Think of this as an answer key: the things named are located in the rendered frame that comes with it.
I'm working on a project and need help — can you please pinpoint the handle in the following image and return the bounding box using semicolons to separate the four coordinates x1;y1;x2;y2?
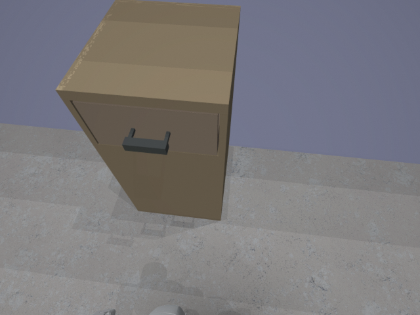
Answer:
122;128;170;155

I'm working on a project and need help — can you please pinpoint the drawer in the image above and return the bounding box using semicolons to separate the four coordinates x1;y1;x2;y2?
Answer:
73;101;220;156

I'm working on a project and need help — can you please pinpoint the cabinet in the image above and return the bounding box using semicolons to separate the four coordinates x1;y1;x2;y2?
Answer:
56;0;241;221

